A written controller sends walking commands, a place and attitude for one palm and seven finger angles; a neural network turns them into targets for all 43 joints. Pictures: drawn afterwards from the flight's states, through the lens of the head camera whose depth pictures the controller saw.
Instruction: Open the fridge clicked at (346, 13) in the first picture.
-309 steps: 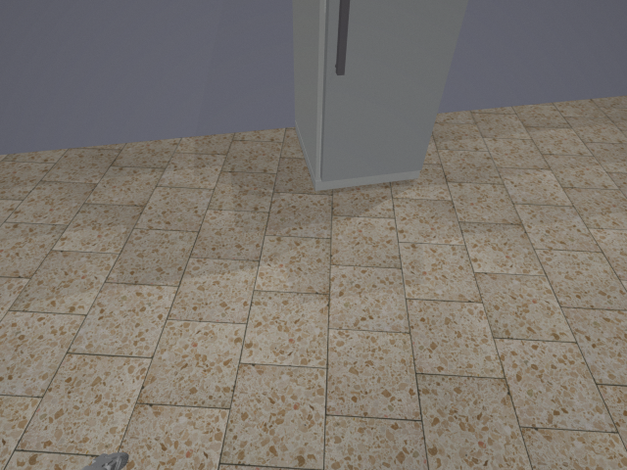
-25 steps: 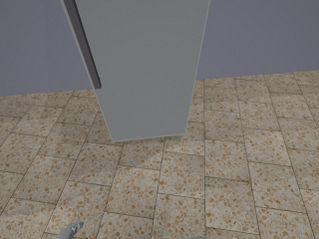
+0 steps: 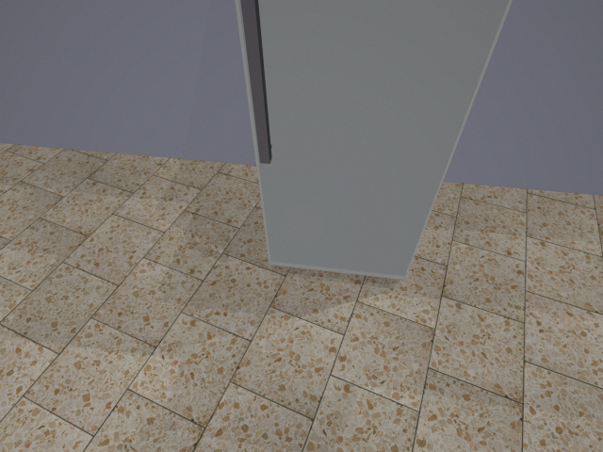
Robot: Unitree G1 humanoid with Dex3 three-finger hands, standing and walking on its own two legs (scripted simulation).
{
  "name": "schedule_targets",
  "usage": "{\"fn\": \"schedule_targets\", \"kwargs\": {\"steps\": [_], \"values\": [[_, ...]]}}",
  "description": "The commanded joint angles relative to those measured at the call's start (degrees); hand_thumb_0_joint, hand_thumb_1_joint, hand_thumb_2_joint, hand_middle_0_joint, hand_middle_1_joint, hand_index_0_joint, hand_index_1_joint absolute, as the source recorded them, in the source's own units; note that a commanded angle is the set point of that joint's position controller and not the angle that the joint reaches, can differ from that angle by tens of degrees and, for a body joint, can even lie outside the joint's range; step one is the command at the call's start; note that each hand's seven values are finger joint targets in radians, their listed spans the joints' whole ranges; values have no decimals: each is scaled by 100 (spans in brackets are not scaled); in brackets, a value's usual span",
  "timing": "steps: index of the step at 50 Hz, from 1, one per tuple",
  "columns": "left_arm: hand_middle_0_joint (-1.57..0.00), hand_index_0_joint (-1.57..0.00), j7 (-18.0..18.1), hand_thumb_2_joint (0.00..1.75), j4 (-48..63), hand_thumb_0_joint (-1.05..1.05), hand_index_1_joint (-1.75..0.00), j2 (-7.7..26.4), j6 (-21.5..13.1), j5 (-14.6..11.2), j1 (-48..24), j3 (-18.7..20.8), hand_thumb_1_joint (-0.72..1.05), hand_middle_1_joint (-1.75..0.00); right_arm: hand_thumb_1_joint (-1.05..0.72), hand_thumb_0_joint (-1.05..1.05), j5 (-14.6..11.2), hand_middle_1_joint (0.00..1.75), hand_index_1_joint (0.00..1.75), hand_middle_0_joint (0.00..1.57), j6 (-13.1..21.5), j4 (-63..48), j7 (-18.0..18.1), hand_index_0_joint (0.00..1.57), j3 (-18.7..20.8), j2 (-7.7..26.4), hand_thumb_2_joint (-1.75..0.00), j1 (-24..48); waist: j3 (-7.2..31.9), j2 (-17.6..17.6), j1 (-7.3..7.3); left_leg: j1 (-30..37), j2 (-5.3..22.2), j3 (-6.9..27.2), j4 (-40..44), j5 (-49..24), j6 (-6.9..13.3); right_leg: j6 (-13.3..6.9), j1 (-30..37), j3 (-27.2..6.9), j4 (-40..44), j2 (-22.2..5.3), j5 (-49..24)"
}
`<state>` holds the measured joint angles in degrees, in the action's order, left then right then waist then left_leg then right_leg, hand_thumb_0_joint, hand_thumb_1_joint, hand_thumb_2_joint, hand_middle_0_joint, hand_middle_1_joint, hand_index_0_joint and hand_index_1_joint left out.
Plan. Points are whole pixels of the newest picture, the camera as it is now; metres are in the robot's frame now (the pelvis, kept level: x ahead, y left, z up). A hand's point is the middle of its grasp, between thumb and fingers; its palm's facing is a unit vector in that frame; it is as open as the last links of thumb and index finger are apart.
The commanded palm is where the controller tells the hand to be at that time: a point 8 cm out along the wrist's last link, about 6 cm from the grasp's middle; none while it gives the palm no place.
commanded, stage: take the last steps up to it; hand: left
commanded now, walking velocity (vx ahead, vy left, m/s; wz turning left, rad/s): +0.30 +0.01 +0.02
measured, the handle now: (260, 77) +0.83 +0.19 +0.08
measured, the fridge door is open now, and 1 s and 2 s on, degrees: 0 0 0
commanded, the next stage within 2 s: come to a stop and stand still in 0.96 s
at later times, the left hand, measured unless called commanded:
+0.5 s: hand (192, 409) +0.20 +0.21 -0.18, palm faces -0.03 -0.98 -0.17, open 7.4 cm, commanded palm none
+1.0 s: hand (227, 361) +0.29 +0.17 -0.18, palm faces +0.08 -0.98 -0.18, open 7.3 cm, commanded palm none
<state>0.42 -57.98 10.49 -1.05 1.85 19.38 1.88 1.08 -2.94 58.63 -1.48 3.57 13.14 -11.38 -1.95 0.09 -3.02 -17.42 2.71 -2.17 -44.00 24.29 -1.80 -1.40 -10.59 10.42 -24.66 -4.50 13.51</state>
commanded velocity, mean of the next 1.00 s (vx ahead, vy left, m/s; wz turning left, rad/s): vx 0.27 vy -0.01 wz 0.00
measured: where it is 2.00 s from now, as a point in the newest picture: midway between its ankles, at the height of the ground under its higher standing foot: (323, 436)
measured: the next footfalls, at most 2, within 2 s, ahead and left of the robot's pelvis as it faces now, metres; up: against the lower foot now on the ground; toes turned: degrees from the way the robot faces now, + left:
left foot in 0.10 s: +0.03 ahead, +0.13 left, +0.00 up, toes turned +5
right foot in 0.58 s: +0.31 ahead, -0.09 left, +0.00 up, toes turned -9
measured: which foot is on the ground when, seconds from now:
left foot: up 0.00-0.08, down 0.10-0.60, up 0.62-1.00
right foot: down 0.00-0.10, up 0.12-0.56, down 0.58-1.00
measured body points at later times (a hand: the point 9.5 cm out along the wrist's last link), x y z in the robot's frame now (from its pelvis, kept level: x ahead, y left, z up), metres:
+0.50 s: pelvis +0.12 +0.03 -0.01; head +0.14 +0.03 +0.44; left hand +0.21 +0.26 -0.16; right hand +0.01 -0.18 -0.16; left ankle -0.01 +0.13 -0.74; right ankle +0.24 -0.10 -0.71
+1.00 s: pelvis +0.30 +0.00 +0.00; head +0.32 +0.00 +0.44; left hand +0.28 +0.22 -0.16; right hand +0.39 -0.24 -0.15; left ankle +0.38 +0.13 -0.72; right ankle +0.27 -0.09 -0.74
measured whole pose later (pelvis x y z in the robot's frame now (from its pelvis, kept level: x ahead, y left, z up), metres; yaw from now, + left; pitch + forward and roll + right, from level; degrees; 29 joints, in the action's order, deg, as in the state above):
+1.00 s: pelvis +0.30 +0.00 +0.00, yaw +0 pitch +0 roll -1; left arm 0.4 -63.2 8.9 -3.4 1.3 18.4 2.0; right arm 1.0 1.7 59.0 -0.5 3.1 10.3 -9.5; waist -1.6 1.3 -1.8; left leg -25.4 5.6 -4.5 -39.6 13.7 -0.9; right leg -2.8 -6.7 9.9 -22.7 0.7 15.8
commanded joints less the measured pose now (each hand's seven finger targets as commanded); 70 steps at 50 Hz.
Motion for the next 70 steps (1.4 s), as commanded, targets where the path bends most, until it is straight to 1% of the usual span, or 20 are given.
{"fn": "schedule_targets", "kwargs": {"steps": [1,3,5,6,13,24,26,28,29,30,31,33,39,47,51,52,54,56,61,70], "values": [[-20,-20,40,90,-15,0,-30,1047,-101,-17,201,267,90,-30,-90,0,-11,30,30,20,311,-353,21,20,-39,76,-90,-64,74,-820,139,506,-130,-421,1433,-307,116,-531,-48,-1457,1112,-1216,1195],[-20,-20,8,90,-37,0,-30,822,-53,-96,-30,208,90,-30,-90,0,-25,30,30,20,412,-33,117,20,-21,256,-90,-780,164,-120,496,1963,12,-279,2386,-678,167,-141,-1097,-865,353,-752,1515],[-20,-20,-41,90,255,0,-30,330,-27,-80,-401,65,90,-30,-90,0,40,30,30,20,409,100,205,20,155,1073,-90,-1510,-268,1863,871,2225,1958,2382,3639,1132,1007,240,-2794,-83,-2082,139,1881],[-20,-20,-56,90,358,0,-30,468,-32,-39,-690,102,90,-30,-90,0,30,30,30,20,383,73,218,20,143,1095,-90,-1463,-612,1254,847,1802,2173,2462,3770,1264,1211,145,-2944,-520,-2712,-88,1673],[-20,-20,-162,90,-112,0,-30,302,40,-20,-249,141,90,-30,-90,0,-33,30,30,20,667,110,320,20,-64,363,-90,-1062,-672,466,305,1486,1202,684,3590,-1863,1000,345,-2717,-734,-3741,-248,8],[-20,-20,-190,90,414,0,-30,149,-26,-95,-1681,107,90,-30,-90,0,56,30,30,20,714,591,380,20,-61,295,-90,-1862,-818,727,579,1914,1301,221,2991,-4109,1006,101,-2314,-362,-1590,-40,-56],[-20,-20,-176,90,333,0,-30,254,-81,-97,-1319,133,90,-30,-90,0,39,30,30,20,700,635,378,20,-49,368,-90,-1855,-514,533,392,1794,1261,172,2394,-5215,978,-81,-1389,-203,-1189,264,116],[-20,-20,-141,90,-115,0,-30,503,-187,-52,89,243,90,-30,-90,0,-26,30,30,20,709,605,366,20,-25,441,-90,-1651,256,292,-272,1252,945,-124,783,-5291,692,-218,588,-205,-545,414,-565],[-20,-20,-71,90,-335,0,-30,1004,-275,2,908,383,90,-30,-90,0,-95,30,30,20,726,526,297,20,-43,234,-90,-1730,937,-509,-570,-48,484,-415,-795,-3567,446,-623,2126,-1448,-444,-695,-915],[-20,-20,-28,90,-434,0,-30,1512,-281,-65,1385,491,90,-30,-90,0,-130,30,30,20,742,375,293,20,-75,-17,-90,-1977,1684,-1550,-479,-1134,-336,-365,-2684,760,238,-1292,2931,-3698,193,-2197,-1833],[-20,-20,22,90,-349,0,-30,1462,-220,-165,1071,476,90,-30,-90,0,-165,30,30,20,691,244,310,20,-46,130,-90,-1533,1240,-787,-469,-1387,-100,285,-3396,844,399,-1508,2336,-3711,639,-2289,-1452],[-20,-20,43,90,-104,0,-30,974,-205,-148,74,353,90,-30,-90,0,-90,30,30,20,638,217,240,20,-24,-45,-90,-1059,230,-319,-149,-1586,350,370,-3472,-78,415,-1205,705,-3019,1065,-1878,221],[-20,-20,53,90,-51,0,-30,378,-323,-68,-559,128,90,-30,-90,0,41,30,30,20,330,306,147,20,-46,-411,-90,-1417,-274,-693,596,-791,515,11,-1778,-918,101,-724,-1059,-1103,1571,-1028,-227],[-20,-20,31,90,-327,0,-30,621,-361,-41,175,186,90,-30,-90,0,14,30,30,20,525,-164,51,20,-86,-324,-90,-66,-74,-524,146,-945,296,-301,437,-1018,38,-835,398,-1183,1021,-1121,-1762],[-20,-20,58,90,-442,0,-30,579,-283,-83,252,170,90,-30,-90,0,20,30,30,20,620,-41,105,20,-97,-146,-90,-310,98,-322,330,393,51,-517,1635,-1549,127,-556,268,-960,145,-903,-2125],[-20,-20,55,90,-444,0,-30,480,-260,-107,259,140,90,-30,-90,0,36,30,30,20,658,93,140,20,-60,54,-90,-726,323,58,490,1267,189,-298,1908,-2171,234,-351,-129,-709,-624,-611,-2013],[-20,-20,69,90,-310,0,-30,56,-245,-160,310,6,90,-30,-90,0,27,30,30,20,628,290,251,20,36,739,-90,-1502,857,1627,660,2526,2183,1686,2298,-5250,1278,151,-1646,-251,-2892,309,2066],[-20,-20,183,90,-487,0,-30,31,-83,-135,232,-19,90,-30,-90,0,-5,30,30,20,561,176,389,20,-162,310,-90,-642,398,1134,325,1365,1956,1034,2400,-6129,1284,248,-1184,-950,-2917,-116,2052],[-20,-20,179,90,-553,0,-30,157,183,-114,305,38,90,-30,-90,0,-42,30,30,20,402,57,463,20,-58,346,-90,-42,236,475,246,1183,1604,508,2376,-5847,1097,353,-881,-801,-2100,-44,1253],[-20,-20,146,90,13,0,-30,163,335,-70,80,194,90,-30,-90,0,46,30,30,20,191,-260,384,20,196,603,-90,400,412,1138,165,635,1506,318,2164,-3866,1011,266,-660,-735,-1754,111,788]]}}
